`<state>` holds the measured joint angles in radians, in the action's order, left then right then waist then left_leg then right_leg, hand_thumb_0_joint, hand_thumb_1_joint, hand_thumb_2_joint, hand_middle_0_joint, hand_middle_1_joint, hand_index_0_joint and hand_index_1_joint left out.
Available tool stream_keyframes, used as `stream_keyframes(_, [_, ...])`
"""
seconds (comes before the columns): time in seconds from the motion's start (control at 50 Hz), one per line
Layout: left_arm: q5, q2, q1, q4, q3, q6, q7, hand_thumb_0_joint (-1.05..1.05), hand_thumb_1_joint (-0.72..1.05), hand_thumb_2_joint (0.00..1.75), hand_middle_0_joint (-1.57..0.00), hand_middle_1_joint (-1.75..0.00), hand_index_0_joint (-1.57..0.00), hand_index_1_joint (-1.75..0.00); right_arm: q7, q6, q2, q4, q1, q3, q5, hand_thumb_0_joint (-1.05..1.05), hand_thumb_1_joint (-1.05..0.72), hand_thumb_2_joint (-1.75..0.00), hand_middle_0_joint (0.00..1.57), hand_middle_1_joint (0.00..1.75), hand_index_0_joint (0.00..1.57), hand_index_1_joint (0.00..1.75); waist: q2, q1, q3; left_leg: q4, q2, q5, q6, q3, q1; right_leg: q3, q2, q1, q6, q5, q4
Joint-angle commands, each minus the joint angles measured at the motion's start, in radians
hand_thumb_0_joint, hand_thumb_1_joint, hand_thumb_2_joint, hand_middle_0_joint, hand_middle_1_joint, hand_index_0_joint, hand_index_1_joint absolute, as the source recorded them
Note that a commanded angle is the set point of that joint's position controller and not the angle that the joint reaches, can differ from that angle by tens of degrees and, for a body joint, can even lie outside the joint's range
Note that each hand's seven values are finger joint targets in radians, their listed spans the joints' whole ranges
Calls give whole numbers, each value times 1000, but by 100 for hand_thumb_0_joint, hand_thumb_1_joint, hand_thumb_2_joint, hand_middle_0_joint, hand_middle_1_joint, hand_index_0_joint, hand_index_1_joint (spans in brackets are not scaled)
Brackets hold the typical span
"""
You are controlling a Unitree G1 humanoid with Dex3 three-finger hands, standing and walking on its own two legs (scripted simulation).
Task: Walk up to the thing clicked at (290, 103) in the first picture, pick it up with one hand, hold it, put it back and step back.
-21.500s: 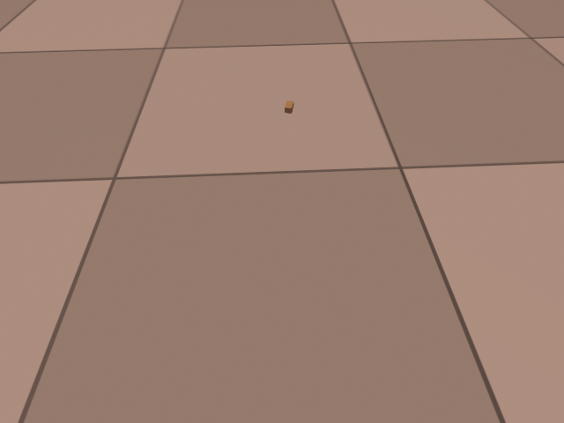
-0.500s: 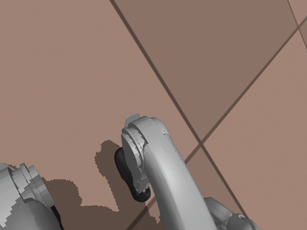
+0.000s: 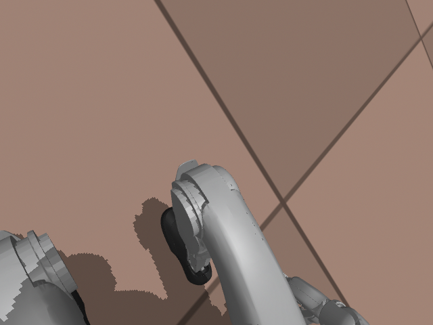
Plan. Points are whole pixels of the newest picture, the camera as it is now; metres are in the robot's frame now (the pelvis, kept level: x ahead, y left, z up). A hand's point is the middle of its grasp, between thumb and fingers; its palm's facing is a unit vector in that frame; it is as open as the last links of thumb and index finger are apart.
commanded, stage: close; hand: left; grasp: from above
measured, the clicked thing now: out of the picture +0.46 +0.29 -0.30
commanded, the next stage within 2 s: settle in 0.12 s
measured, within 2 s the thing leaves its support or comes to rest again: leaves its support in 0.56 s
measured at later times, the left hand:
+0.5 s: hand out of the picture +0.45 +0.29 -0.26, palm faces -0.45 -0.14 -0.88, open 10.6 cm
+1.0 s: hand out of the picture +0.45 +0.31 -0.16, palm faces -0.43 -0.09 -0.90, open 10.5 cm
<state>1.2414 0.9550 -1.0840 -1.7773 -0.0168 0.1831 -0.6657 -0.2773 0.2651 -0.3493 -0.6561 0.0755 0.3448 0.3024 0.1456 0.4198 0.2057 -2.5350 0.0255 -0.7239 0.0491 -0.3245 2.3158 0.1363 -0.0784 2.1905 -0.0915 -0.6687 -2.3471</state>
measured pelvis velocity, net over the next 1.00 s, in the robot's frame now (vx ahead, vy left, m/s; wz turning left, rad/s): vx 0.00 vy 0.00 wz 0.08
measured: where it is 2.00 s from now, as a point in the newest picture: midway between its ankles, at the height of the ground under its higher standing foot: (140, 292)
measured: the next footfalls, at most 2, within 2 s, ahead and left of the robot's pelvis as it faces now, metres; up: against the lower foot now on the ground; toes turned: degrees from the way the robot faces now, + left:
none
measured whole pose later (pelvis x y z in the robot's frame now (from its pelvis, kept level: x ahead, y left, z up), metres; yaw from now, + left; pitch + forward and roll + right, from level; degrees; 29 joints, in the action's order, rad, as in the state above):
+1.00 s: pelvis +0.00 +0.00 +0.01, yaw +5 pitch +33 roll -11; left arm 1.21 0.71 -1.00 -1.43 0.01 0.10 -0.37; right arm -0.24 0.10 -0.32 -0.68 0.15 0.12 0.16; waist -0.01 0.29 -0.03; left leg -2.44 0.01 -0.69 0.04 -0.22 2.35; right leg 0.07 -0.03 2.24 -0.06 -0.68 -2.33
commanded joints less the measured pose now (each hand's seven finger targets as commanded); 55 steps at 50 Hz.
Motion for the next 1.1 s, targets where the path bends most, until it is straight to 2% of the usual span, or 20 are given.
stream_keyframes(0.0, [-8,169,-217,75,3,-2,-24,0,38,72,-75,-75,-78,-73,17,0,-334,-14,191,-100,-13,0,-91,-90,20,30,20,30,-497,70,-600,253,31,189,-44,152,-448,149,-32,-358,92,265,209])
stream_keyframes(0.04, [-4,180,-215,74,-13,-4,-28,0,42,70,-78,-72,-81,-70,20,-5,-332,-17,195,-100,-13,0,-91,-90,20,30,20,30,-498,55,-617,254,30,204,-41,150,-448,151,-30,-354,94,271,201])
stream_keyframes(0.12, [-5,168,-213,77,0,-4,-17,0,48,68,-85,-67,-86,-66,27,-17,-326,-6,185,-100,-12,0,-91,-90,20,30,20,30,-484,65,-593,252,28,162,-46,154,-423,147,-27,-340,93,239,206])
stream_keyframes(0.32, [-19,149,-210,85,9,-13,12,0,60,68,-102,-59,-102,-60,23,-25,-319,-3,208,-100,-16,0,-92,-91,20,30,20,30,-504,64,-623,255,28,215,-44,150,-455,150,-28,-352,92,281,200])
stream_keyframes(0.38, [-18,161,-177,109,-15,-21,19,0,60,67,-104,-55,-103,-57,22,-30,-315,-10,217,-111,-21,0,-92,-91,20,30,20,30,-554,32,-660,276,28,253,-34,150,-491,151,-27,-366,100,301,185])
stream_keyframes(0.42, [-15,161,-223,170,-18,-21,26,0,61,71,-108,-53,-105,-56,19,-31,-316,-4,215,-116,-23,0,-92,-91,20,30,20,30,-584,32,-684,267,29,270,-30,149,-510,153,-22,-354,106,307,175])
stream_keyframes(0.48, [-18,191,-228,259,-57,-25,31,0,63,69,-108,-53,-106,-55,24,-46,-316,-9,220,-147,-37,0,-92,-91,20,30,20,30,-632,0,-758,283,26,266,-30,164,-530,139,-23,-374,113,307,185])
stream_keyframes(0.56, [-7,139,-204,302,-60,-31,44,0,65,69,-110,-49,-108,-52,21,-59,-307,-21,242,-187,-47,0,-92,-91,20,30,20,30,-606,2,-748,272,20,249,-37,181,-486,126,-23,-346,118,297,192])
stream_keyframes(0.6, [-6,158,-213,405,-98,-34,51,0,65,71,-111,-49,-108,-52,24,-67,-310,-24,265,-217,-59,0,-91,-90,20,30,20,30,-637,-24,-837,276,19,286,-36,187,-536,119,-17,-355,119,321,202])
stream_keyframes(0.62, [-13,80,-229,467,-54,-37,64,0,66,70,-111,-48,-108,-51,19,-71,-293,-19,263,-224,-65,0,-91,-90,20,30,20,30,-668,-26,-883,282,17,317,-32,189,-561,114,-15,-356,123,344,195])
stream_keyframes(0.66, [-25,2,-208,402,-4,-53,93,0,67,68,-112,-46,-109,-50,12,-75,-271,-26,244,-236,-86,0,-91,-90,20,30,20,30,-610,-17,-811,285,17,279,-38,193,-519,114,-17,-296,122,316,194])
stream_keyframes(0.68, [-29,28,-234,446,-28,-57,99,0,66,66,-112,-45,-109,-48,17,-81,-285,-28,258,-250,-91,0,-91,-90,20,30,20,30,-595,-28,-823,299,9,264,-42,197,-496,111,-13,-301,119,302,213])
stream_keyframes(0.7, [-27,35,-173,379,-40,-73,108,0,67,66,-112,-45,-109,-48,21,-91,-289,-42,282,-267,-103,0,-91,-90,20,30,20,30,-592,-41,-826,311,10,261,-41,198,-500,103,-13,-303,121,297,209])
stream_keyframes(0.76, [-38,-34,-265,511,-4,-82,153,0,70,67,-115,-42,-111,-46,22,-109,-266,-25,266,-285,-120,0,-91,-90,20,30,20,30,-601,-65,-871,325,3,240,-41,204,-511,97,-2,-252,128,261,212])
stream_keyframes(0.78, [-40,-60,-228,453,15,-92,174,0,69,66,-115,-41,-111,-46,22,-113,-259,-31,262,-288,-130,0,-91,-90,20,30,20,30,-582,-63,-852,330,0,230,-44,208,-508,89,-1,-249,129,253,212])
stream_keyframes(0.82, [-40,-32,-233,481,-2,-93,200,0,67,65,-115,-38,-110,-43,28,-128,-261,-33,268,-300,-141,0,-91,-90,20,30,20,30,-563,-85,-874,331,-2,237,-50,216,-489,80,-1,-255,124,261,214])
stream_keyframes(0.88, [-40,-63,-239,462,18,-89,244,0,68,65,-116,-37,-111,-43,39,-152,-241,-24,278,-304,-148,0,-90,-90,20,30,20,30,-472,-70,-849,328,-10,203,-63,228,-418,55,0,-295,120,224,244])
stream_keyframes(0.92, [-43,-39,-244,496,-1,-83,264,0,69,61,-117,-35,-112,-40,54,-166,-246,-12,270,-311,-154,0,-91,-90,20,30,20,30,-477,-105,-883,343,-17,202,-58,230,-437,57,10,-277,128,207,246])
stream_keyframes(0.98, [-32,-69,-255,509,15,-75,294,0,73,61,-120,-33,-115,-39,69,-187,-237,-4,279,-321,-160,0,-90,-90,20,30,20,30,-451,-93,-893,343,-19,216,-59,239,-451,49,10,-291,130,215,255])
stream_keyframes(1.08, [-35,-57,-288,553,11,-58,320,0,75,58,-121,-32,-117,-37,103,-216,-215,0,283,-328,-163,0,-90,-90,20,30,20,30,-446,-109,-921,356,-24,208,-62,259,-461,24,14,-322,128,191,284])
